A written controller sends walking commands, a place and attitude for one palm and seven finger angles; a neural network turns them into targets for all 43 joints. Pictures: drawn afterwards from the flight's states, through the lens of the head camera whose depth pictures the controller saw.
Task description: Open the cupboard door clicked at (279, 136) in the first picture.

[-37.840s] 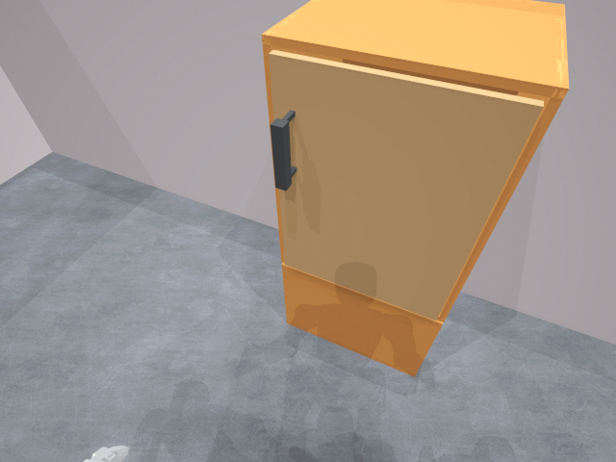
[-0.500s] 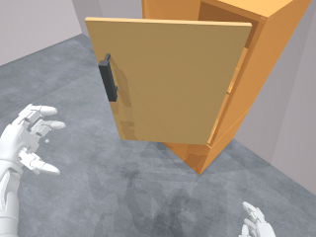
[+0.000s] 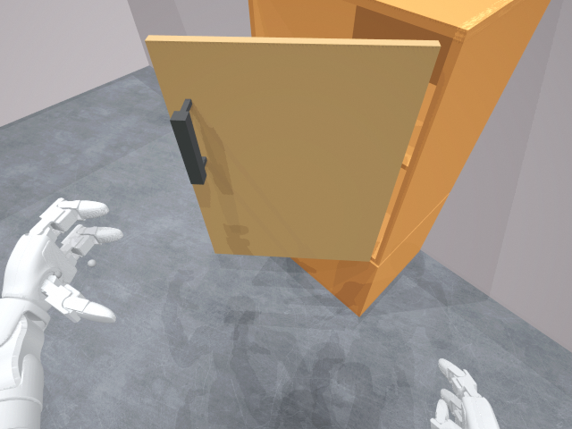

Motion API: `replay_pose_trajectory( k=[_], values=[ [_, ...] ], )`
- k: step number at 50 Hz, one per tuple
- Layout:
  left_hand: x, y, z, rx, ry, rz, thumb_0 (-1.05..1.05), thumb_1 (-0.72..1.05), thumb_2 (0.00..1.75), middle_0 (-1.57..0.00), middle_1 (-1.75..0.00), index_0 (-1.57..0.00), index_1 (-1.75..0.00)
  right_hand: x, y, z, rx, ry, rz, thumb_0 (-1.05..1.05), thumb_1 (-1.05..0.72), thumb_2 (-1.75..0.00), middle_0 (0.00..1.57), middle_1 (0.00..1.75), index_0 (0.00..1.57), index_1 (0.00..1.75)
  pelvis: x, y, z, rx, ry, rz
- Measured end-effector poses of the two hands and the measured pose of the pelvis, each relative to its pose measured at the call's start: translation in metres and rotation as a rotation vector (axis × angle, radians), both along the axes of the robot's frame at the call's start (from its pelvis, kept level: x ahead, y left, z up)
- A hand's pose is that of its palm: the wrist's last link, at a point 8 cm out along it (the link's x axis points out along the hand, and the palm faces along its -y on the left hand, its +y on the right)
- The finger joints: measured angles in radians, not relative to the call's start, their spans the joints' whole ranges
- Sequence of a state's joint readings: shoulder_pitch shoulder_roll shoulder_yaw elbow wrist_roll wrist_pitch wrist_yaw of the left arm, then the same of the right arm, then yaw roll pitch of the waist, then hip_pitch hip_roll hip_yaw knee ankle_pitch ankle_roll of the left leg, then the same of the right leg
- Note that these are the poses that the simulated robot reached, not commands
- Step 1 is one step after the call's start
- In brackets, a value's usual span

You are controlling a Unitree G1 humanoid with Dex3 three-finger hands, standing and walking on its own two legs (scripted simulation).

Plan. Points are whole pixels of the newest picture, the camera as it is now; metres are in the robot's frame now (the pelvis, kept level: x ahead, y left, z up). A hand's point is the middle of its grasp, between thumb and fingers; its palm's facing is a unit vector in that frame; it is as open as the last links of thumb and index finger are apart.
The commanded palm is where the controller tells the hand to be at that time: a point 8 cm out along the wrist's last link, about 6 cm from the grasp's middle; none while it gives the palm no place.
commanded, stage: move the hooked fingers beside the handle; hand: left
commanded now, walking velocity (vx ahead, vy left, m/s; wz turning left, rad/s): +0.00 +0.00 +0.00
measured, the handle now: (193, 142) +0.56 +0.21 +0.07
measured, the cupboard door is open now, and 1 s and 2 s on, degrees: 41 41 41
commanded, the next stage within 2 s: none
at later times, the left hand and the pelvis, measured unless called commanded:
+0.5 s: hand (123, 216) +0.37 +0.26 +0.09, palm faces +0.01 -1.00 -0.02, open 14.0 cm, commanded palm +0.34 +0.32 +0.09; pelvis +0.00 +0.00 +0.00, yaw -1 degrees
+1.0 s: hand (135, 187) +0.44 +0.27 +0.08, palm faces -0.01 -1.00 +0.00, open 14.0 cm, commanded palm +0.41 +0.32 +0.08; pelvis +0.01 +0.01 -0.01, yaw -1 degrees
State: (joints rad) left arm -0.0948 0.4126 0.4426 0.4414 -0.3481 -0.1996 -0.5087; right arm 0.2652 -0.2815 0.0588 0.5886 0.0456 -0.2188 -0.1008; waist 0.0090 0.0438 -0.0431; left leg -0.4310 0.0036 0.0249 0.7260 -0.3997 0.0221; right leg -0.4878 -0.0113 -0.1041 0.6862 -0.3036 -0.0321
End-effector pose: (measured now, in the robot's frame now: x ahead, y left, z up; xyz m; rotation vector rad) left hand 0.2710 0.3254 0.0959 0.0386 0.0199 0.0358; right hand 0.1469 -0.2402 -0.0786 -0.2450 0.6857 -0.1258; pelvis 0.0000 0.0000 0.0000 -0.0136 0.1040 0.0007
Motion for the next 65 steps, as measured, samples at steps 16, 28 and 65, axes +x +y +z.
replay_pose_trajectory(
  k=[16,28,65],
  values=[
    [0.05,-0.009,-0.004,-0.009,0.005,-0.027,-0.01,-0.5,0.3,-0.3,-1.2,-0.3,-1.2,-0.017,-0.012,-0.009,-0.037,0.081,-0.024,0.01,-0.9,-0.9,0.21,0.3,0.2,0.3,-0.003,-0.003,-0.003,0.001,0.029,0.005],
    [0.087,-0.006,-0.008,-0.019,0.013,-0.022,-0.01,-0.5,0.3,-0.3,-1.2,-0.3,-1.2,-0.057,-0.024,-0.017,-0.045,0.222,-0.101,0.01,-0.9,-0.9,0.21,0.3,0.2,0.3,0.006,0.0,-0.004,0.003,0.075,-0.022],
    [0.184,-0.004,-0.014,-0.038,0.007,-0.056,-0.01,-0.5,0.3,-0.3,-1.2,-0.3,-1.2,-0.128,-0.009,-0.032,-0.074,0.547,-0.2,0.0,-0.9,-0.9,0.21,0.3,0.2,0.3,0.006,0.02,-0.015,-0.023,0.188,-0.026]
  ],
)
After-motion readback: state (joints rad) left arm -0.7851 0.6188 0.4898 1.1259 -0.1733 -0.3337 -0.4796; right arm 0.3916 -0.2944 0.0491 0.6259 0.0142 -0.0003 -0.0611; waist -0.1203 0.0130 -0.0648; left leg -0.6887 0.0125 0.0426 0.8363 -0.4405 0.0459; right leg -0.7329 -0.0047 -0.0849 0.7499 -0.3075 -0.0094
